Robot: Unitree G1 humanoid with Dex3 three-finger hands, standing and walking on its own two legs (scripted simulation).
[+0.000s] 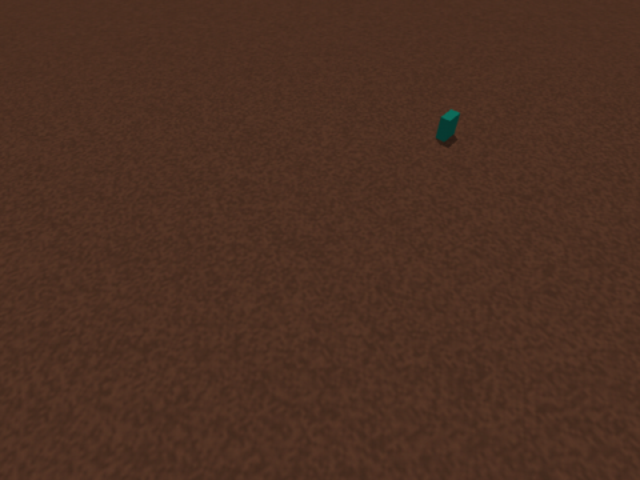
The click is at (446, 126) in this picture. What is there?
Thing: carton on end
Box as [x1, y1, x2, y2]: [436, 109, 459, 141]
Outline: 451,109 440,118 436,137 443,141 454,132 459,115 458,112
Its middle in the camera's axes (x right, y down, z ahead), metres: +0.69 -0.63 +2.08
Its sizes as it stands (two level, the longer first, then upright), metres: 0.103 0.056 0.129
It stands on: the floor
